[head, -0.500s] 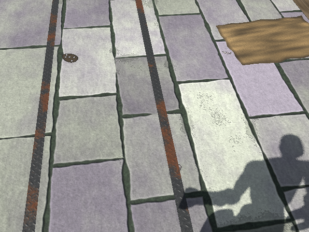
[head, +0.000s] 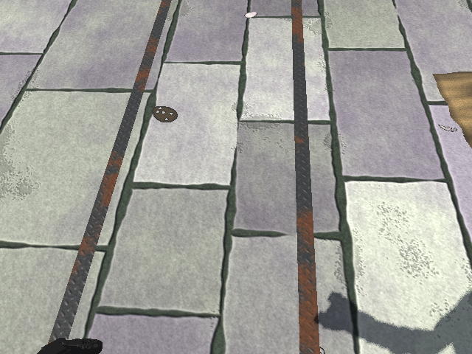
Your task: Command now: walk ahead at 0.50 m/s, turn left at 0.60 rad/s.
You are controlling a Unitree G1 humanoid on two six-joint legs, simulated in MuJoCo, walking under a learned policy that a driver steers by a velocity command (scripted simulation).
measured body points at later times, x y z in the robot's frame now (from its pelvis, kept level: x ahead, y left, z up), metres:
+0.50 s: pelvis +0.24 +0.01 -0.02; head +0.28 +0.03 +0.43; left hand +0.12 +0.24 -0.16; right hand +0.53 -0.14 -0.10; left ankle +0.30 +0.07 -0.73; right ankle +0.09 -0.13 -0.67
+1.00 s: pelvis +0.51 +0.07 -0.01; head +0.54 +0.08 +0.44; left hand +0.56 +0.39 -0.09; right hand +0.65 -0.19 -0.14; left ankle +0.31 +0.07 -0.70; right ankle +0.64 +0.03 -0.73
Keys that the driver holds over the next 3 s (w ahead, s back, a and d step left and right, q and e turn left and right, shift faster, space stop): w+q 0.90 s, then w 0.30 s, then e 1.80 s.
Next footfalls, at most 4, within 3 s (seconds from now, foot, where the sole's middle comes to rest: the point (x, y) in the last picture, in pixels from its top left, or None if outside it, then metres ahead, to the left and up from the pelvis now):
0.46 left None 0.34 0.09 -0.77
0.96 right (217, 291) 0.67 0.05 -0.77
1.40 left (116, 286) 0.73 0.35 -0.77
1.86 right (189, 269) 0.76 0.13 -0.77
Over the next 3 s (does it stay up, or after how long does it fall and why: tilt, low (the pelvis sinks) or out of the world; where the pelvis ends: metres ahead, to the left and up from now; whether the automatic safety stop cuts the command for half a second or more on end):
stays up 0.65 0.18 0.01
